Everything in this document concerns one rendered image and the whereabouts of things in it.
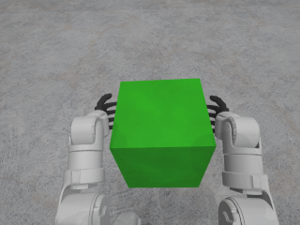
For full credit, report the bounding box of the left robot thigh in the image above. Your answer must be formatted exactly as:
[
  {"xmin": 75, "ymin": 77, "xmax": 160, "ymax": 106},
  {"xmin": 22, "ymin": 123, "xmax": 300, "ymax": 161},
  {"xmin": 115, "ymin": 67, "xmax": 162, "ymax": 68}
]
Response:
[{"xmin": 112, "ymin": 212, "xmax": 142, "ymax": 225}]

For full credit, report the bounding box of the left robot upper arm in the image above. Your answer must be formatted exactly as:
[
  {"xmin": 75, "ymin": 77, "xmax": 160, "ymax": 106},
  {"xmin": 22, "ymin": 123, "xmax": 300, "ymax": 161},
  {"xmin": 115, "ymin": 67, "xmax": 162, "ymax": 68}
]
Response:
[{"xmin": 55, "ymin": 192, "xmax": 111, "ymax": 225}]

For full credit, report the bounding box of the right robot upper arm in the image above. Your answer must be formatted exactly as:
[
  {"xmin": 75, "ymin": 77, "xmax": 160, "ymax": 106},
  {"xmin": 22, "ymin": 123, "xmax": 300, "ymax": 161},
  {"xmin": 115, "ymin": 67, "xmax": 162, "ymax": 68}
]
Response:
[{"xmin": 217, "ymin": 197, "xmax": 278, "ymax": 225}]

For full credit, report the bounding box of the left robot forearm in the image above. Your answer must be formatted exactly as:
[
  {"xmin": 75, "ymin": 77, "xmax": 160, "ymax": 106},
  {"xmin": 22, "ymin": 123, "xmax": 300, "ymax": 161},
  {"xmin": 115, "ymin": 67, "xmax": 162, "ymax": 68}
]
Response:
[{"xmin": 55, "ymin": 110, "xmax": 110, "ymax": 225}]

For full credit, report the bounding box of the robot right hand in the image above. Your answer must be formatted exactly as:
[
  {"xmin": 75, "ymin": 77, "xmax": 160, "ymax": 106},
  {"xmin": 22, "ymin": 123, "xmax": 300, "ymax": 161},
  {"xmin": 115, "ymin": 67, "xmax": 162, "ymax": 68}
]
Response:
[{"xmin": 206, "ymin": 95, "xmax": 230, "ymax": 133}]

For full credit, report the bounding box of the robot left hand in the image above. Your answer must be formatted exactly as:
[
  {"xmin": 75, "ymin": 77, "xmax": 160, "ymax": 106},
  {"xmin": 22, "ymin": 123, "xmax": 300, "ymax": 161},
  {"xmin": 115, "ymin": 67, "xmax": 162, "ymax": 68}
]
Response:
[{"xmin": 95, "ymin": 93, "xmax": 117, "ymax": 130}]

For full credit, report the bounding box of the carton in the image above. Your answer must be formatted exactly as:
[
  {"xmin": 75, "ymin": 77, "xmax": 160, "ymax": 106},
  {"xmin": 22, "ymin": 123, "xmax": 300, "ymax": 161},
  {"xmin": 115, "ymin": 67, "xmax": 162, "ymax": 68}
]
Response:
[{"xmin": 109, "ymin": 78, "xmax": 217, "ymax": 188}]

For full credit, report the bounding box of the right robot forearm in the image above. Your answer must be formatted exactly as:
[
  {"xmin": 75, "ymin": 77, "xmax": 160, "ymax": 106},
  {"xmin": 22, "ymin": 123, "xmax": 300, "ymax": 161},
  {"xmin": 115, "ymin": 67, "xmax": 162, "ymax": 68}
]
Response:
[{"xmin": 215, "ymin": 112, "xmax": 279, "ymax": 225}]

